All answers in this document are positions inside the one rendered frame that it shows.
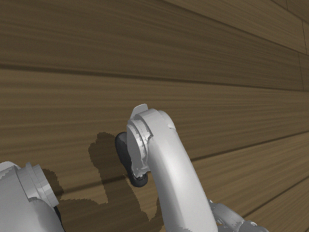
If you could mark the right robot hand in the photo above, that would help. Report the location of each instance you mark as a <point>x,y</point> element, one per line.
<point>224,215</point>

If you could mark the right robot arm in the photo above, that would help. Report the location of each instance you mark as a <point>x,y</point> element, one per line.
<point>250,226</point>

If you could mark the left robot foot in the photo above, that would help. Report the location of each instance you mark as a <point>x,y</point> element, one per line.
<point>58,214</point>

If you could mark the right robot foot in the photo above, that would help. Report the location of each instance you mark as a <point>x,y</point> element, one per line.
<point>125,159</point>

